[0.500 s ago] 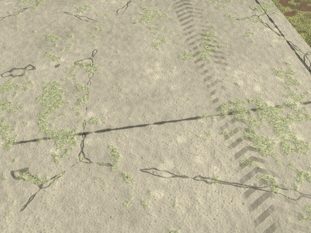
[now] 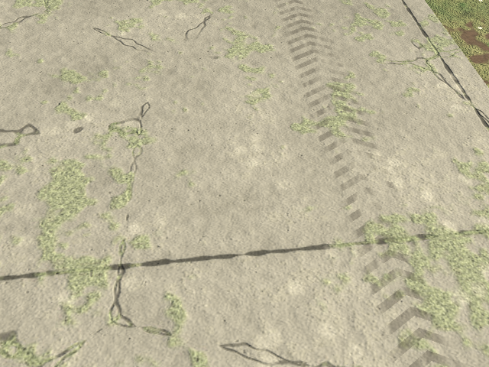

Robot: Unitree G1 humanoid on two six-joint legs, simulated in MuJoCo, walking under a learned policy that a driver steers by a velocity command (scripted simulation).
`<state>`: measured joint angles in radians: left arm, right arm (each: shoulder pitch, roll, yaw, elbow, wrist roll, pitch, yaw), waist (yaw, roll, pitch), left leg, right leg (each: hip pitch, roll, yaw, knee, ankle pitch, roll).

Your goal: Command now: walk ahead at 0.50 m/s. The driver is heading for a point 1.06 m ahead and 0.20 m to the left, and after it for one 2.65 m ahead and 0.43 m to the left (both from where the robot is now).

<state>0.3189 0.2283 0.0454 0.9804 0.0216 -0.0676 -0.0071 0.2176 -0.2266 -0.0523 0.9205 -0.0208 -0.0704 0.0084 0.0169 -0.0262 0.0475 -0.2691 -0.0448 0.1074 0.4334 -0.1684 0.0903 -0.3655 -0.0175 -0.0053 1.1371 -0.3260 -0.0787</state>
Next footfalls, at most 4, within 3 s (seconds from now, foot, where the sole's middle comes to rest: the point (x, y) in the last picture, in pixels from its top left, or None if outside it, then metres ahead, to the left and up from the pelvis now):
0.40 right None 0.38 -0.12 -0.78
0.94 left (203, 325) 0.59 0.14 -0.78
1.48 right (210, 236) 0.89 0.14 -0.78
2.04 left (151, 251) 0.83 0.31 -0.78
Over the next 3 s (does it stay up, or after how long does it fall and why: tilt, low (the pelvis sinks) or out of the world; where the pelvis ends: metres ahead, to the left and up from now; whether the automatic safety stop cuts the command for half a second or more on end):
stays up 1.00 0.29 0.01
